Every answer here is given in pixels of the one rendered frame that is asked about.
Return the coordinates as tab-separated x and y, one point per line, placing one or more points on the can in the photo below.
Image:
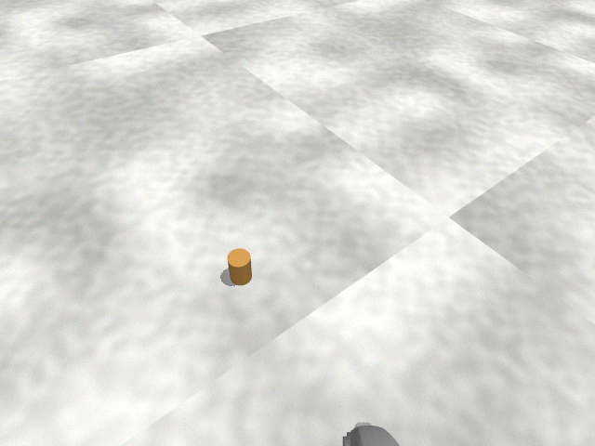
239	262

